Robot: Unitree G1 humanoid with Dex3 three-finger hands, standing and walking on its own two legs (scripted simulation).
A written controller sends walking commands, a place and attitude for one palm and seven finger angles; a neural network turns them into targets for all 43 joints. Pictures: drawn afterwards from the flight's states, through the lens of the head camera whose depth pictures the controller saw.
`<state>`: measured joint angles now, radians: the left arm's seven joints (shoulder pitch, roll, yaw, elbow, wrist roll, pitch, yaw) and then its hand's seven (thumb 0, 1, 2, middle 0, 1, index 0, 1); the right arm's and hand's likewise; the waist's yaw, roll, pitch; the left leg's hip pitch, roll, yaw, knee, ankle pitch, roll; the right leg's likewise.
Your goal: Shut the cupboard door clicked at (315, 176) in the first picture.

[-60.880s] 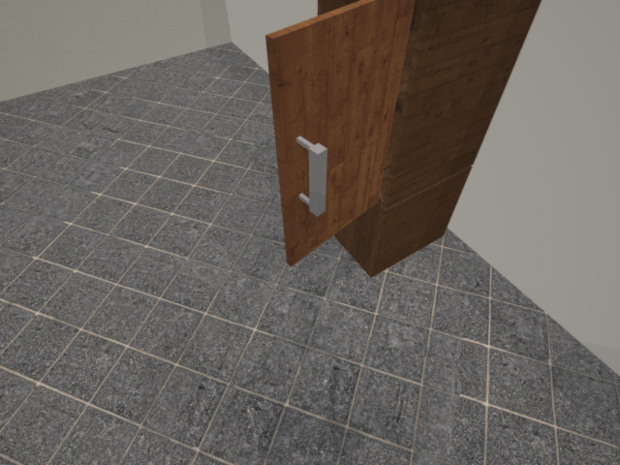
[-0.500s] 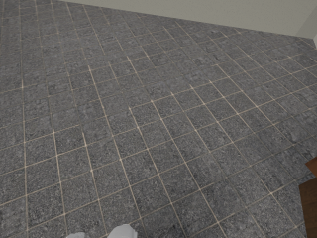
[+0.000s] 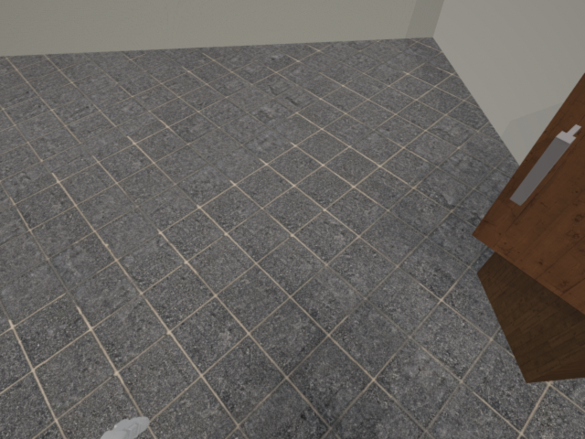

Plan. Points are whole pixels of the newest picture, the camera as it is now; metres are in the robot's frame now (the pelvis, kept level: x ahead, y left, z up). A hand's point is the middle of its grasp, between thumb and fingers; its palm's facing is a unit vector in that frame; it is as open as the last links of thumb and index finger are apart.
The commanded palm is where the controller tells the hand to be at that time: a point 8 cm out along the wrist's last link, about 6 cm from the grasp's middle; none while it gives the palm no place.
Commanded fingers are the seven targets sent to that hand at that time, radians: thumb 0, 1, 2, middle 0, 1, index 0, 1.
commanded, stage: turn to face it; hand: left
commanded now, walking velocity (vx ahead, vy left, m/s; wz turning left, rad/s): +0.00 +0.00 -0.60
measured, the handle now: (545, 166) +0.61 -0.47 -0.02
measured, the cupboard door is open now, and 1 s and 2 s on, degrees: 36 36 36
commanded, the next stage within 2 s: take the last steps up to it in 1.30 s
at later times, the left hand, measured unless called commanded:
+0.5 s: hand out of the picture +0.13 +0.21 -0.18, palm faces -0.22 -0.96 -0.19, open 7.4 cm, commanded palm none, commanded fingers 0.00 0.90 0.90 -0.20 -0.30 -0.20 -0.30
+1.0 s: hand (241, 382) +0.22 +0.10 -0.14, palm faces -0.54 -0.79 -0.29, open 7.4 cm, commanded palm none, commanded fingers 0.00 0.90 0.90 -0.20 -0.30 -0.20 -0.30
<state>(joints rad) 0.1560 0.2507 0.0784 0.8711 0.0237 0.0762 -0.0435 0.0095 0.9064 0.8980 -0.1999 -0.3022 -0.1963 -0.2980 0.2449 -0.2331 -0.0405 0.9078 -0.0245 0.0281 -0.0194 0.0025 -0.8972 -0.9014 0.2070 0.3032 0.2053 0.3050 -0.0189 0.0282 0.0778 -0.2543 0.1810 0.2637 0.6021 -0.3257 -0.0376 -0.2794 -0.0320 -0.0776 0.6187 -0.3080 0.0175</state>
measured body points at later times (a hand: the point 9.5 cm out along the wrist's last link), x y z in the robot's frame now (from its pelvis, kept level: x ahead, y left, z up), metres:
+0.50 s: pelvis +0.02 +0.03 +0.00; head +0.08 +0.04 +0.45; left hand +0.15 +0.26 -0.16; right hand +0.06 -0.25 -0.11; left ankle +0.05 +0.13 -0.73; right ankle -0.04 -0.10 -0.69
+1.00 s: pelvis +0.02 -0.01 +0.01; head +0.04 -0.07 +0.45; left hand +0.25 +0.14 -0.12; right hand -0.09 -0.27 -0.15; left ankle +0.07 +0.13 -0.65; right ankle -0.04 -0.09 -0.73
